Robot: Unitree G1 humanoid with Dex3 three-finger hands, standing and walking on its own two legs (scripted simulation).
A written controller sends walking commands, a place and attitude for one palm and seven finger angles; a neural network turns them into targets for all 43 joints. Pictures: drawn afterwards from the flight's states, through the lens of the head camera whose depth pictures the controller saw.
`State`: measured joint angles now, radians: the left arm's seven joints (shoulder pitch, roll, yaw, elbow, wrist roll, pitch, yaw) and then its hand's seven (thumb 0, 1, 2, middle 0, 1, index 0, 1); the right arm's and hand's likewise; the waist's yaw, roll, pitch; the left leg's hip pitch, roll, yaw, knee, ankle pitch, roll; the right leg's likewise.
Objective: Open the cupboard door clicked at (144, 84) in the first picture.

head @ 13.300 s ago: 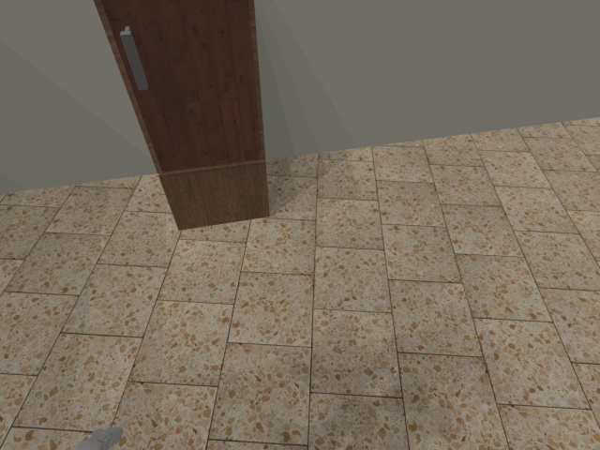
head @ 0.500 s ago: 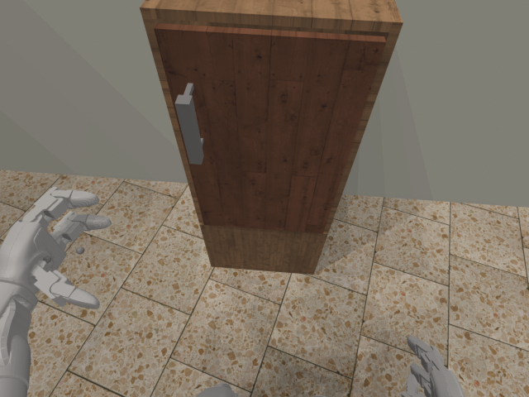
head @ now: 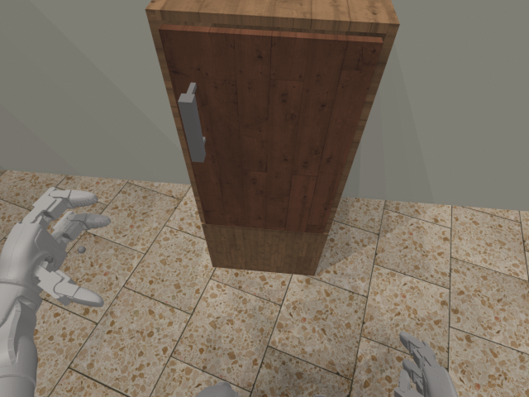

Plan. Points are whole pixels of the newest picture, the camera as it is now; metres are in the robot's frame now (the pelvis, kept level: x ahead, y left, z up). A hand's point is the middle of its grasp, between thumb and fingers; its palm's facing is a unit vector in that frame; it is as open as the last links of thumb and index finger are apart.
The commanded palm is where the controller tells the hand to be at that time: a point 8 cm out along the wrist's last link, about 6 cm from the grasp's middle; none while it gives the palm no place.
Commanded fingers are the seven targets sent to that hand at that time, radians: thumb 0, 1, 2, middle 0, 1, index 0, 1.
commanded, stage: move the hooked fingers beside the handle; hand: left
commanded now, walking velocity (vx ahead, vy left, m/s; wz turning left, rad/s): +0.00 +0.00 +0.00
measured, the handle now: (195, 123) +0.59 +0.18 +0.05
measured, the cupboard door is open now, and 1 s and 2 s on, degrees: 0 0 0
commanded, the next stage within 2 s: none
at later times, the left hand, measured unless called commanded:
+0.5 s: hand (108, 199) +0.39 +0.28 +0.06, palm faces -0.01 -1.00 -0.02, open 14.0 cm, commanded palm +0.37 +0.32 +0.07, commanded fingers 0.00 -0.50 0.30 -0.30 -1.20 -0.30 -1.20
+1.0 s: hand (134, 162) +0.46 +0.26 +0.07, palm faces -0.03 -1.00 -0.02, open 14.0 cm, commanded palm +0.45 +0.30 +0.06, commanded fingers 0.00 -0.50 0.30 -0.30 -1.20 -0.30 -1.20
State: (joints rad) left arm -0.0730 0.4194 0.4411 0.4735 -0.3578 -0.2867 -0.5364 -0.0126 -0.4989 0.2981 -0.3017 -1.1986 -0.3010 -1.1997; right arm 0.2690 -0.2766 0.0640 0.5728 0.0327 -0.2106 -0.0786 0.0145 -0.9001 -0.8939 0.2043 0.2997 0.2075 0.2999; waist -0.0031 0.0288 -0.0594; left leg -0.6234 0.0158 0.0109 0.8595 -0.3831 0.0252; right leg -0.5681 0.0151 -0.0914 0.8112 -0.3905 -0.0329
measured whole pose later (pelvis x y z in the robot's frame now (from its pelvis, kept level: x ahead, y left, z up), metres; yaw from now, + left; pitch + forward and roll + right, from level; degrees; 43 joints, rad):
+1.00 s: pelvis +0.01 +0.02 -0.01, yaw -2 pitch +17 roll -3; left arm -0.69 0.57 0.47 1.02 -0.17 -0.34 -0.46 -0.01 -0.50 0.30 -0.30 -1.20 -0.30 -1.20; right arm 0.36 -0.28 0.05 0.60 0.01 -0.04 -0.04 0.01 -0.90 -0.89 0.20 0.30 0.21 0.30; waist -0.11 0.01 -0.08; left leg -0.83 0.03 0.03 0.95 -0.42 0.04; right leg -0.77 0.03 -0.07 0.88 -0.40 -0.01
